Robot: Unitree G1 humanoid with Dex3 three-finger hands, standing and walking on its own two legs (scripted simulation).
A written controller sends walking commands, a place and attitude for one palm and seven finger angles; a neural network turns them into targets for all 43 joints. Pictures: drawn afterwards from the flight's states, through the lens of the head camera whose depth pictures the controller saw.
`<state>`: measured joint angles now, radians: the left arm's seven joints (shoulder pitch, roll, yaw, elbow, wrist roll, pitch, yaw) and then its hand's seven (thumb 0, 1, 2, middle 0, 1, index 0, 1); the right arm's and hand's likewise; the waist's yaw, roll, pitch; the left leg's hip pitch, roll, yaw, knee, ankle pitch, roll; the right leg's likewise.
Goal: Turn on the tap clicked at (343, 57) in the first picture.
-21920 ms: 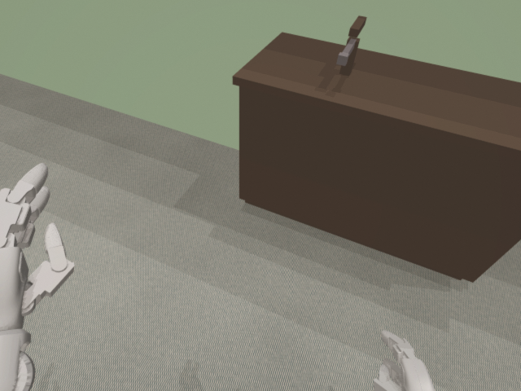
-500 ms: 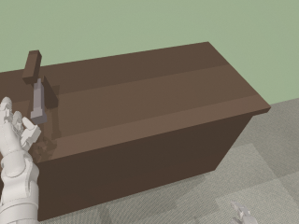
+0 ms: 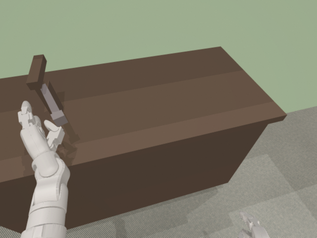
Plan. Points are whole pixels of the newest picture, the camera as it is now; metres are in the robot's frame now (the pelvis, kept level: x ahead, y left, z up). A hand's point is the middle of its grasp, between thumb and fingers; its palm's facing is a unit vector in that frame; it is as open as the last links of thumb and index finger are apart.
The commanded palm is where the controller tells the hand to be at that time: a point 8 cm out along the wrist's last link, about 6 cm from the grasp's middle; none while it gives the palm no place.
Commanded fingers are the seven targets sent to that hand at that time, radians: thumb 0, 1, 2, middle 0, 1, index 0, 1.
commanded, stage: push the lever round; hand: left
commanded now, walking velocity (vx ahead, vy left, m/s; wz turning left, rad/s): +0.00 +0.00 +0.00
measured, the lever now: (59, 118) +0.38 +0.29 +0.10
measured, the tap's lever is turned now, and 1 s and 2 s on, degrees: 20 46 74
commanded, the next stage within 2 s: lift the hand up off the lever in 1.82 s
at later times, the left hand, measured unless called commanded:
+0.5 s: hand (76, 123) +0.37 +0.24 +0.10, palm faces +0.74 -0.67 -0.04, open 7.7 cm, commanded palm +0.32 +0.26 +0.09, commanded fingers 0.00 0.90 0.90 -0.15 -0.15 -0.15 -0.15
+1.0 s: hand (88, 114) +0.40 +0.22 +0.09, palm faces +0.81 -0.59 -0.06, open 7.7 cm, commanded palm +0.35 +0.23 +0.09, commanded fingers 0.00 0.90 0.90 -0.15 -0.15 -0.15 -0.15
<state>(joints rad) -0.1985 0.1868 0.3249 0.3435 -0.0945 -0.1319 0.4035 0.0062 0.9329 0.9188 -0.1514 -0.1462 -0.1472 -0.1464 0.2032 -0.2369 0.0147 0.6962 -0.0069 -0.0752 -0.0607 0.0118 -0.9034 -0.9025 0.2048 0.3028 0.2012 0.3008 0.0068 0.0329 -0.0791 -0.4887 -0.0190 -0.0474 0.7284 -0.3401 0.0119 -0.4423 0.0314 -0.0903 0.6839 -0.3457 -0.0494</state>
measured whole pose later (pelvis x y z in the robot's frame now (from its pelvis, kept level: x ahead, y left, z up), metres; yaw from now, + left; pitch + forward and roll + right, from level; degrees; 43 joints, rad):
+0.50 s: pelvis +0.00 +0.00 +0.00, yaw +0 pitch +6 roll -1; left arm -0.32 0.11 0.27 0.41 -0.01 -0.07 0.63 0.00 0.92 0.92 -0.15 -0.15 -0.15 -0.15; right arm 0.17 -0.22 0.00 0.72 -0.03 -0.02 -0.05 0.01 -0.90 -0.90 0.20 0.30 0.20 0.30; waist 0.00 0.03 -0.09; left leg -0.49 -0.02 -0.05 0.72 -0.33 0.01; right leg -0.44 0.03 -0.09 0.68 -0.34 -0.05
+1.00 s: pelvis +0.00 -0.01 +0.00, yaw +0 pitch +8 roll -1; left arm -0.48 0.06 0.31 0.58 0.05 -0.05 0.80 0.00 0.92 0.91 -0.15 -0.15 -0.15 -0.15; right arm 0.20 -0.21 -0.02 0.75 -0.06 0.01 0.00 0.01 -0.90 -0.90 0.20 0.30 0.20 0.30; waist -0.02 0.03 -0.11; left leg -0.53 -0.01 -0.06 0.74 -0.35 0.00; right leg -0.48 0.04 -0.10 0.70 -0.35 -0.06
